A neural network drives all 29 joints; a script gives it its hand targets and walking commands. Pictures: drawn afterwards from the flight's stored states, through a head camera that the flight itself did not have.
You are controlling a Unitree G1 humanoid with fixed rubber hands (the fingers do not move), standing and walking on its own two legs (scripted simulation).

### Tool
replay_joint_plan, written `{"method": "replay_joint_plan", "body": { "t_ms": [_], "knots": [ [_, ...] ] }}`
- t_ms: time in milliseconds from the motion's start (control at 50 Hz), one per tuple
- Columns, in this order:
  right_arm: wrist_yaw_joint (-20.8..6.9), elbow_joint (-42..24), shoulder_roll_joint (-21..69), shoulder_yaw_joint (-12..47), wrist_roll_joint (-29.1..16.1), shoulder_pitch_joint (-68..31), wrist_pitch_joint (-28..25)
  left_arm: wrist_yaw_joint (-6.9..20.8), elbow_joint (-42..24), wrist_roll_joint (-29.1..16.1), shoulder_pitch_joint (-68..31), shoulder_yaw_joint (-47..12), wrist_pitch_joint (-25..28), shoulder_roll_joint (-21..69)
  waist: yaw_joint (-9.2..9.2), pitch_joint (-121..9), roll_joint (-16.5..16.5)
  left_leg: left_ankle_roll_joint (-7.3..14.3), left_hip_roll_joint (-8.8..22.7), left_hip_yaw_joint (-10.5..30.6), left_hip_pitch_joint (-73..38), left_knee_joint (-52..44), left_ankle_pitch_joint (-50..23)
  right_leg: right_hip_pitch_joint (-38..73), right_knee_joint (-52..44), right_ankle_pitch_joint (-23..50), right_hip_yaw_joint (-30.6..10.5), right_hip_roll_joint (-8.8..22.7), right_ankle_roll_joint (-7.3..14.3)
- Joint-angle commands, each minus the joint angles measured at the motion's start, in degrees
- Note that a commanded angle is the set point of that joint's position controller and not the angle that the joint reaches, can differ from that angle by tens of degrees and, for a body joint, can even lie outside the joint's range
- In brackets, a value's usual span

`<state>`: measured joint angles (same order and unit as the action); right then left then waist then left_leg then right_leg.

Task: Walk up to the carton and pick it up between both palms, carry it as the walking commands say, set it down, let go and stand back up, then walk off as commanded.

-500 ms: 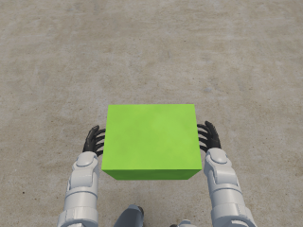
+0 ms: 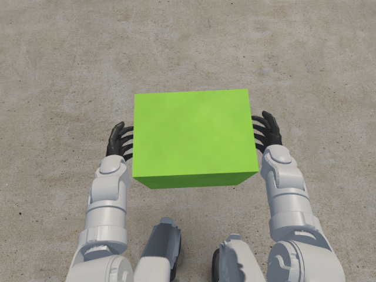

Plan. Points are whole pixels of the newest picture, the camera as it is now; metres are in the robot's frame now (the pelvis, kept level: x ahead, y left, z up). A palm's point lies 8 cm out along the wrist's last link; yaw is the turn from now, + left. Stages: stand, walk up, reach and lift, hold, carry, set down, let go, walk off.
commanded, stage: set down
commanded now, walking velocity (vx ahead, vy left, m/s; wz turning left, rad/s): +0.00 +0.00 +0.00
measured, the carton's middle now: (192, 145) +0.43 +0.06 -0.13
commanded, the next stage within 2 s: none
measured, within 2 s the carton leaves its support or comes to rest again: neither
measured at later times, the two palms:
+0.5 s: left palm (127, 157) +0.38 +0.22 -0.14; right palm (256, 149) +0.45 -0.10 -0.14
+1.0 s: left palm (133, 155) +0.42 +0.24 -0.24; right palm (244, 149) +0.48 -0.09 -0.23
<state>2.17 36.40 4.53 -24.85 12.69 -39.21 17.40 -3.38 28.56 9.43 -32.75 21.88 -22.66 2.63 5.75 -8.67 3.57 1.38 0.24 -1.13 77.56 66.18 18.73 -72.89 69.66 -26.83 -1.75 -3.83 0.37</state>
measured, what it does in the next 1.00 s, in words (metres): lowers itself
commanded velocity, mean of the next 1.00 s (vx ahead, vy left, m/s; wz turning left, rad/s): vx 0.00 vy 0.00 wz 0.00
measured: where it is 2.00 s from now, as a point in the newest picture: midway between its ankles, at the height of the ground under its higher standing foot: (195, 275)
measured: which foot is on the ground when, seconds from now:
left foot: down 0.00-1.00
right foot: down 0.00-1.00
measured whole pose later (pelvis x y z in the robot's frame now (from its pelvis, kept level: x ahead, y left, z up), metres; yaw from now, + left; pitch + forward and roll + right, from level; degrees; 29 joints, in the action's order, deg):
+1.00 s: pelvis -0.03 +0.00 -0.14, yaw -2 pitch +44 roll -2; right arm 7.5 41.4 -3.6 -19.5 6.3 -60.4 18.3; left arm -5.6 34.9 4.5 -54.3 20.9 -22.4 -6.2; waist 6.8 -4.9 3.3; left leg 1.2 0.8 -0.1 115.1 94.0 23.0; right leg -109.8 98.3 -32.5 -0.2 -5.5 -0.2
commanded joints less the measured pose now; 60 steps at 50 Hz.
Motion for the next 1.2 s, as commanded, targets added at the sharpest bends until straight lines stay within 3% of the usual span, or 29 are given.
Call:
{"method": "replay_joint_plan", "body": {
  "t_ms": [0, 20, 40, 120, 140, 220, 260, 280, 300, 320, 340, 380, 460, 520, 580, 600, 620, 700, 720, 780, 800, 880, 940, 960, 980, 1100, 1120, 1140, 1180],
  "knots": [
    [-18.44, 3.51, 55.25, 35.58, -10.18, -37.89, -0.89, 15.71, -6.69, -10.67, -45.83, -33.42, 3.81, 52.99, 3.73, -48.83, -3.23, -2.04, -3.77, 4.86, -45.19, -3.98, -10.12, -1.41, -6.49, 3.86, -0.85, -5.42, 1.43],
    [-18.13, 1.8, 53.38, 34.43, -9.1, -38.76, -1.37, 15.77, -8.52, -13.19, -50.63, -36.31, 3.92, 55.07, -0.51, -52.94, -2.86, -2.25, -4.22, 5.9, -46.52, -3.94, -9.18, -0.72, -5.28, 4.72, -0.06, -5.72, 1.17],
    [-18.52, 2.33, 55.7, 35.61, -9.75, -36.3, -1.03, 15.45, -10.8, -12.81, -48.46, -36.73, 3.86, 55.03, 2.44, -56.43, -3.76, -2.42, -4.39, 6.88, -49.78, -4.49, -11.98, -0.95, -4.9, 6.88, 0.05, -6.15, 1.13],
    [-17.6, -1.54, 54.31, 38.69, -11.75, -38.77, -1.68, 15.63, -7.71, -11.87, -44.39, -35.29, 4.61, 52.56, 4.78, -58.63, -2.82, -2.09, -5.26, 3.04, -40.73, 1.74, -22.41, -0.66, -2.9, 11.41, -1.11, -6.01, 0.6],
    [-16.77, -1.76, 54.81, 38.13, -10.68, -37.56, -1.79, 16.11, -8.22, -12.07, -45.21, -35.28, 5.37, 52.5, 2.06, -61.26, 0.35, -1.92, -6.15, 2.71, -37.55, 3.17, -25.1, 1.62, -3.35, 14.43, -0.74, -6.1, -0.19],
    [-15.12, 1.59, 55.09, 37.37, -11.52, -36.48, -1.1, 16.21, -6.41, -11.77, -48.66, -33.33, 5.02, 47.53, 4.77, -57.69, -0.34, -1.5, -5.91, 1.09, -29.66, 4.67, -16.41, 2.09, -1.78, 9.38, -1.75, -5.84, -0.13],
    [-14.35, -3.76, 53.76, 38.79, -12.22, -39.9, -1.18, 16.88, -7.83, -13.56, -49.66, -34.1, 4.98, 49.01, 2.52, -61.77, 2.65, -0.97, -6.71, 0.88, -27.78, 6.46, -16.65, 3.41, -0.88, 10.45, -1.18, -5.99, -0.74],
    [-13.89, -3.26, 56.03, 40.28, -13.28, -40.67, -0.73, 16.79, -8.31, -12.94, -48.19, -32.81, 5.5, 45.92, 5.59, -64.74, 4.3, -0.75, -6.78, 0.26, -28.77, 7.08, -17.71, 3.51, 0.56, 11.38, -0.56, -6.55, -1.26],
    [-12.97, -1.4, 53.31, 38.3, -12.14, -37.4, -0.91, 17.12, -5.59, -13.45, -47.84, -32.71, 5.23, 47.92, 2.48, -61.42, 2.34, -1.24, -6.84, 0.12, -22.28, 8.94, -17.99, 5.79, 0.23, 14.39, -2.95, -4.99, -1.04],
    [-12.74, -3.33, 55.27, 40.78, -13.89, -40.88, -1.06, 16.92, -8.59, -13.6, -47.64, -32.1, 5.76, 45.5, 6.01, -63.96, 2.96, -0.94, -7.31, -0.04, -25.14, 8.48, -19.91, 4.64, 2.31, 15.03, -1.64, -5.64, -1.33],
    [-12.49, -0.43, 55.01, 39.15, -13.34, -37.89, -0.94, 16.58, -6.99, -12.83, -49.4, -31.87, 5.37, 45.83, 3.59, -62.13, 0.56, -1.13, -6.63, 0.26, -25.5, 9.46, -18.59, 1.22, 2.47, 12.53, -1.79, -5.75, -0.91],
    [-11.96, -6.38, 55.05, 42.7, -15.31, -42.29, -1.44, 16.47, -10.24, -14.26, -52.24, -33.76, 5.7, 44.77, 6.24, -68.13, -0.6, -1.43, -6.94, -0.61, -27.63, 11.84, -23.31, 1.65, 3.32, 16.12, -2.12, -6.5, -0.69],
    [-10.41, -5.29, 52.35, 42.54, -14.14, -41.84, -1.34, 15.69, -9.91, -14.73, -51.6, -32.99, 5.46, 43.11, 5.43, -68.57, 1.23, -2.29, -7.0, -0.75, -23.0, 12.65, -21.07, 3.84, 6.29, 17.26, -2.07, -6.36, -1.34],
    [-10.23, -0.64, 51.91, 37.75, -12.34, -40.91, -1.53, 15.97, -8.68, -14.99, -55.1, -32.03, 5.95, 43.54, 1.77, -65.19, 1.5, -2.16, -7.28, -0.29, -20.86, 14.07, -19.49, 0.06, 6.56, 14.34, -1.1, -6.92, -0.77],
    [-9.53, -3.9, 50.22, 38.72, -13.97, -50.23, -2.18, 15.36, -4.39, -14.3, -53.57, -30.03, 5.58, 44.38, 5.44, -66.44, 0.75, -1.5, -7.3, -0.58, -19.78, 14.56, -17.04, -0.8, 8.5, 10.96, -0.55, -6.56, -0.82],
    [-9.28, -0.61, 49.61, 36.74, -13.34, -49.81, -1.93, 15.6, -5.05, -14.71, -58.96, -30.35, 6.07, 43.22, 2.62, -64.02, 0.48, -1.71, -6.87, -0.57, -16.59, 15.86, -16.31, -3.23, 9.06, 10.58, -0.74, -6.69, -0.84],
    [-9.31, -2.04, 50.68, 38.49, -13.36, -50.37, -1.72, 15.36, -4.59, -14.63, -56.78, -28.8, 5.9, 44.21, 5.95, -65.54, 1.98, -2.06, -7.16, -1.13, -15.49, 16.06, -15.84, -0.7, 9.56, 10.86, -1.21, -6.71, -0.58],
    [-9.69, -0.3, 49.52, 35.95, -14.01, -49.69, -1.78, 14.51, -6.08, -13.62, -58.48, -29.38, 5.77, 40.13, 5.55, -68.41, -2.58, -2.16, -6.98, -0.72, -19.89, 18.31, -23.0, -9.37, 13.36, 12.97, 0.29, -7.56, -1.06],
    [-9.57, 0.6, 48.78, 36.47, -14.25, -49.77, -1.44, 14.55, -6.35, -15.34, -61.16, -30.19, 5.83, 42.56, 3.23, -68.54, 0.57, -2.32, -6.8, -0.26, -20.48, 19.03, -21.07, -8.07, 12.27, 11.69, 0.8, -7.64, -0.67],
    [-9.81, 1.24, 48.2, 34.72, -13.86, -51.73, -1.13, 14.26, -5.63, -13.94, -62.49, -28.95, 5.19, 40.68, 5.63, -66.39, -2.7, -2.41, -6.82, -1.7, -16.33, 19.05, -17.31, -8.85, 14.0, 9.76, 0.36, -7.91, -0.37],
    [-10.01, 0.14, 47.12, 35.14, -14.0, -54.71, -1.17, 14.36, -6.43, -15.02, -64.94, -30.52, 4.97, 39.91, 2.91, -66.67, -2.19, -2.08, -6.36, -0.83, -17.08, 19.76, -16.58, -10.52, 14.97, 8.94, 0.75, -7.64, -0.4],
    [-11.36, 0.09, 45.88, 34.87, -14.2, -57.26, -1.42, 13.81, -4.52, -14.04, -64.71, -28.83, 4.95, 39.63, 5.74, -67.32, -2.37, -2.7, -5.99, 1.09, -22.16, 21.0, -18.88, -21.07, 18.1, 5.3, 2.33, -8.02, -0.09],
    [-11.86, -1.18, 46.79, 36.89, -15.53, -59.66, -1.69, 13.26, -10.35, -16.38, -72.96, -32.02, 6.09, 39.56, 4.34, -73.91, -3.4, -3.18, -6.1, 0.61, -24.95, 23.82, -23.7, -21.39, 19.72, 8.06, 2.43, -8.3, -0.07],
    [-11.75, -4.1, 45.09, 38.34, -17.18, -62.06, -1.39, 12.88, -10.74, -16.98, -70.41, -30.73, 5.44, 38.5, 4.96, -79.38, 0.8, -2.62, -5.74, 1.24, -27.39, 24.53, -26.4, -18.97, 20.53, 9.78, 3.55, -8.51, -0.32],
    [-11.7, -1.54, 44.24, 37.4, -16.49, -61.35, -1.18, 12.94, -9.32, -16.37, -72.98, -31.09, 5.15, 38.78, 5.03, -77.86, -2.86, -3.23, -5.8, 0.72, -25.39, 24.66, -23.64, -21.91, 20.74, 7.13, 3.25, -8.52, 0.08],
    [-11.72, -1.34, 44.17, 38.52, -17.28, -65.96, 0.86, 12.42, -9.7, -17.47, -79.67, -30.77, 4.3, 35.22, 5.73, -80.09, -0.41, -2.54, -6.07, -0.57, -19.58, 27.38, -12.97, -20.19, 23.24, 1.57, 2.69, -8.25, 0.71],
    [-11.41, -4.15, 43.63, 40.06, -17.87, -67.91, 1.22, 12.41, -13.2, -20.16, -81.26, -33.76, 4.15, 38.2, 3.64, -87.02, 1.49, -2.68, -6.03, 0.37, -20.99, 27.43, -15.21, -13.88, 25.02, 6.1, 3.49, -8.35, 0.47],
    [-11.52, -5.73, 43.45, 41.52, -19.91, -71.32, 1.34, 12.0, -15.45, -20.18, -84.45, -34.14, 4.07, 34.64, 6.29, -90.57, -0.27, -2.2, -6.0, 0.97, -22.99, 28.01, -15.39, -15.37, 27.11, 6.27, 3.28, -8.42, 0.19],
    [-11.39, -5.19, 41.76, 39.71, -18.88, -72.4, 2.28, 11.49, -14.0, -19.83, -85.38, -32.93, 3.57, 35.82, 6.06, -93.62, -0.97, -2.58, -6.17, -0.43, -21.94, 28.89, -10.92, -11.29, 26.52, 2.7, 2.67, -7.95, 1.07]
  ]
}}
